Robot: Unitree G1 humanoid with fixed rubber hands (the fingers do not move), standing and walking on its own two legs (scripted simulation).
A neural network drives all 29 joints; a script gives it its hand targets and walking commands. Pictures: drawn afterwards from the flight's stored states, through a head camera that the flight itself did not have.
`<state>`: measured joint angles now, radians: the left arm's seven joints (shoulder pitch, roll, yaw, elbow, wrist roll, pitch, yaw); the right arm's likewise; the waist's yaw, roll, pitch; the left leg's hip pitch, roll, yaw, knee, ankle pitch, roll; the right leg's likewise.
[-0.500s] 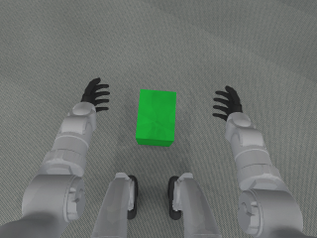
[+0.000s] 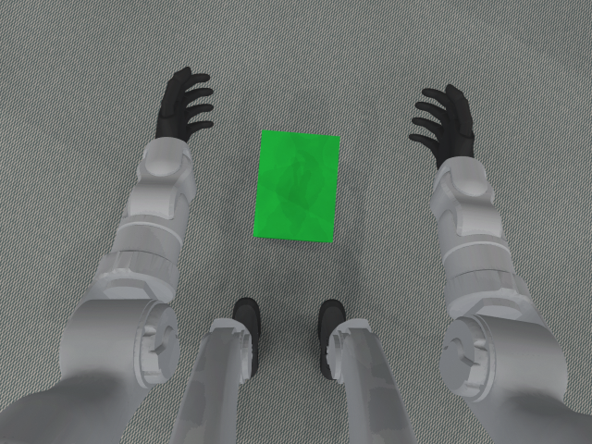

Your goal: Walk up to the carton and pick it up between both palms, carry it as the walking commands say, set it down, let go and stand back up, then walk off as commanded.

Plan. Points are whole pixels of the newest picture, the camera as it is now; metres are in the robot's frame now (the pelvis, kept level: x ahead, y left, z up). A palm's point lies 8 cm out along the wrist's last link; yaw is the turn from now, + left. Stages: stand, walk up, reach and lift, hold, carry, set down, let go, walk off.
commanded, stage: reach and lift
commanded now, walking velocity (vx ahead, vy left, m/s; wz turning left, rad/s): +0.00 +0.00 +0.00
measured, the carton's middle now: (295, 192) +0.47 -0.01 -0.55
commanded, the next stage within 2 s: none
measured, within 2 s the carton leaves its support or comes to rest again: neither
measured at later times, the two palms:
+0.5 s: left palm (203, 167) +0.48 +0.15 -0.28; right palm (410, 181) +0.45 -0.20 -0.27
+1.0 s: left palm (221, 183) +0.47 +0.14 -0.42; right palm (383, 194) +0.45 -0.19 -0.42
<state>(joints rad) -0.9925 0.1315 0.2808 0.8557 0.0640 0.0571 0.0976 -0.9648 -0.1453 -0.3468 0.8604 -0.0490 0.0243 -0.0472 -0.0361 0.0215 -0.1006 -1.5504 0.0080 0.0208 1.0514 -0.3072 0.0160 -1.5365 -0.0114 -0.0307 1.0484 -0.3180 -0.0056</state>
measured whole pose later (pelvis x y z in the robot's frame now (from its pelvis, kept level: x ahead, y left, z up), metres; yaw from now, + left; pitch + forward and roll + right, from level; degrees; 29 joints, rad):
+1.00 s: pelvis -0.05 +0.00 -0.24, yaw +0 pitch +43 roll +0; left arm -1.32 0.28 0.07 1.08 -0.18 0.03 0.16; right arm -1.28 -0.28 -0.14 1.07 0.22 0.00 -0.15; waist -0.04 0.01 0.19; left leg -2.24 0.01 0.02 2.02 -0.53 0.02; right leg -2.23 -0.02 -0.02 2.03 -0.55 -0.01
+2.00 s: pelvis -0.06 +0.00 -0.29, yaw +0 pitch +39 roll +0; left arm -1.49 0.28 -0.01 1.25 -0.23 -0.04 0.17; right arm -1.48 -0.26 -0.01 1.25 0.25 -0.06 -0.16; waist -0.03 0.00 0.34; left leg -2.32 0.02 0.02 2.16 -0.53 0.01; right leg -2.32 0.00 -0.02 2.17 -0.54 -0.01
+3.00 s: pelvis -0.05 -0.01 -0.29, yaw +0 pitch +38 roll +0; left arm -1.35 0.16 0.23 1.04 0.01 0.17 0.17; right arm -1.32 -0.13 -0.30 0.97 -0.01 0.17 -0.16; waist -0.04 0.01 0.21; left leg -2.30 -0.08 -0.03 2.20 -0.56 -0.05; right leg -2.29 0.07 0.02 2.21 -0.58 0.04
